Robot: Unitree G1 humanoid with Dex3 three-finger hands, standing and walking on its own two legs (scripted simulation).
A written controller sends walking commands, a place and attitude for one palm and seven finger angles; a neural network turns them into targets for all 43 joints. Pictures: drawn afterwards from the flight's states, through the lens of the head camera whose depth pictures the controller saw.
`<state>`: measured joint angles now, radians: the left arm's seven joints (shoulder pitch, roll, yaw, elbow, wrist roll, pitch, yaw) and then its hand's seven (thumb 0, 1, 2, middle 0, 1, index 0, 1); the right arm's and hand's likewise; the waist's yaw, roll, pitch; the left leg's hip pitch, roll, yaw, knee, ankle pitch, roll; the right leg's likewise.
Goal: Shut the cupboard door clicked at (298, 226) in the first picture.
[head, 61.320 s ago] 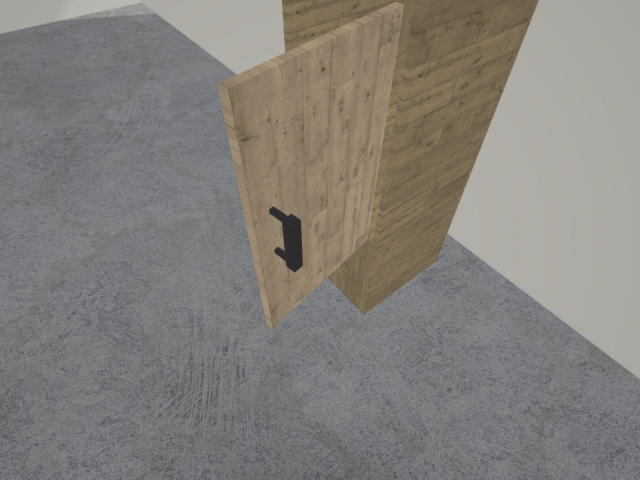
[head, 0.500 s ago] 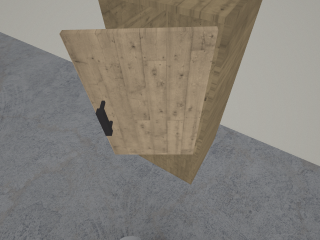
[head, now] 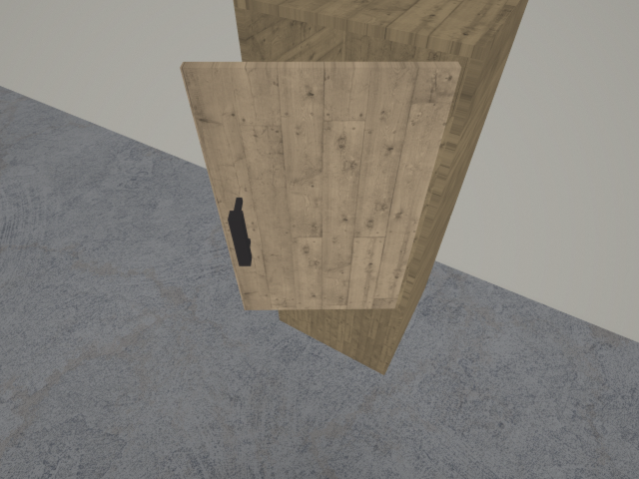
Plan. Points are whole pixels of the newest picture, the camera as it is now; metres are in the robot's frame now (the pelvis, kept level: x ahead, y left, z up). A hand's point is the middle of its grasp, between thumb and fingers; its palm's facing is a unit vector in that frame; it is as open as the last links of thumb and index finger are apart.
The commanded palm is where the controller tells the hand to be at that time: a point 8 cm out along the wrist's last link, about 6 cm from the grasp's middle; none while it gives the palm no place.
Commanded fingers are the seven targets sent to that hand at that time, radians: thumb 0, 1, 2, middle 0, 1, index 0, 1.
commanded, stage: come to a stop and stand still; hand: left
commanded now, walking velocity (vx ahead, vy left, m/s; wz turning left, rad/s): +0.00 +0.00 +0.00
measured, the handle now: (242, 232) +0.52 +0.18 -0.03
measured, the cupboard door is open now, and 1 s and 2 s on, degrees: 31 31 31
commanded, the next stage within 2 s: look again from close up in 0.30 s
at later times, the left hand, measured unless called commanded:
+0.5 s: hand out of the picture +0.00 +0.19 -0.17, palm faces -0.01 -0.98 -0.19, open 7.4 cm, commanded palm none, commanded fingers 0.00 0.90 0.90 -0.20 -0.30 -0.20 -0.30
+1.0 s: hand out of the picture +0.05 +0.18 -0.17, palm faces +0.00 -0.98 -0.21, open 7.4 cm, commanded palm none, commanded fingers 0.00 0.90 0.90 -0.20 -0.30 -0.20 -0.30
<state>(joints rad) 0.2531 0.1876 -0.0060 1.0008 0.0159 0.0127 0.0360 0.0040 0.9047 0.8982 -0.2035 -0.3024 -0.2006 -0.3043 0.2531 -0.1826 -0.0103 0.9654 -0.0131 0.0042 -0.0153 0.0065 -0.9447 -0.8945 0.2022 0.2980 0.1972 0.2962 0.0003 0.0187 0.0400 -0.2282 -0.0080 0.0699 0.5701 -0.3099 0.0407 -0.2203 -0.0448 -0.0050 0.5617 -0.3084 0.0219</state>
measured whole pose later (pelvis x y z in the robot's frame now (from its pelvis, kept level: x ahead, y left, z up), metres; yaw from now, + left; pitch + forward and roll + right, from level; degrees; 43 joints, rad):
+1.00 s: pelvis +0.02 -0.01 +0.01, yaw +0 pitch -1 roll +0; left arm 0.22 0.19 -0.01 1.10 0.01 -0.01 0.03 0.00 0.91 0.90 -0.20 -0.30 -0.20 -0.30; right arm 0.21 -0.17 0.01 1.12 -0.01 -0.02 -0.02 0.01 -0.91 -0.89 0.20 0.30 0.20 0.30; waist 0.00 -0.01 0.04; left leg -0.16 -0.01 0.06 0.43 -0.26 0.03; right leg -0.17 -0.04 0.00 0.45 -0.28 0.03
